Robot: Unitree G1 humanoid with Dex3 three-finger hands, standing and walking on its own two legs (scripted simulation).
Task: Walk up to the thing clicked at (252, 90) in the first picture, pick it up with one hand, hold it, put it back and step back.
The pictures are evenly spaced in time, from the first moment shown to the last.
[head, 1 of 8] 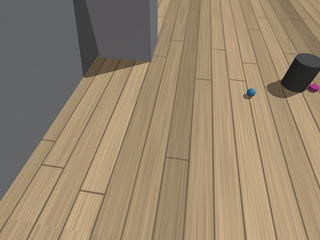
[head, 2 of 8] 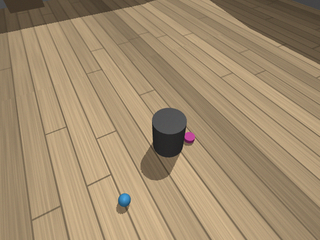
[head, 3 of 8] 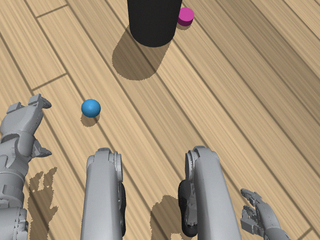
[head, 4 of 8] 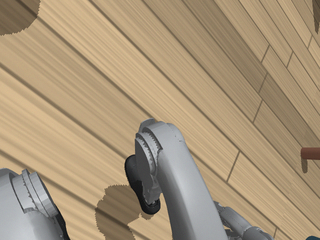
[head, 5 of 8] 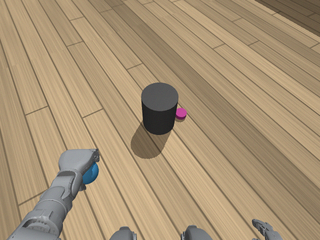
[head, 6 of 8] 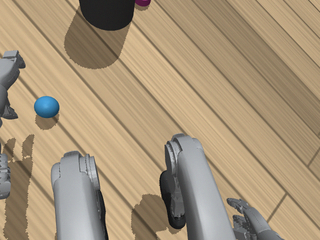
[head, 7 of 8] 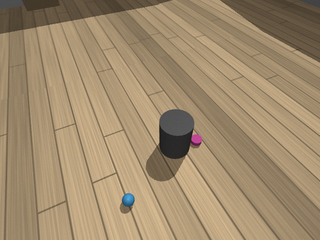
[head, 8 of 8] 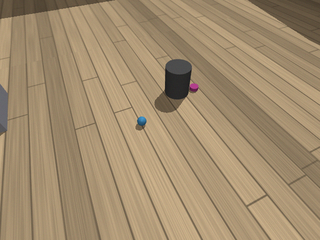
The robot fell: no
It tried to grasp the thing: yes
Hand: left
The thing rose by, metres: 0.67
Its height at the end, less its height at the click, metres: +0.00
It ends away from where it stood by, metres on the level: 0.01
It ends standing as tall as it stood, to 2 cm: yes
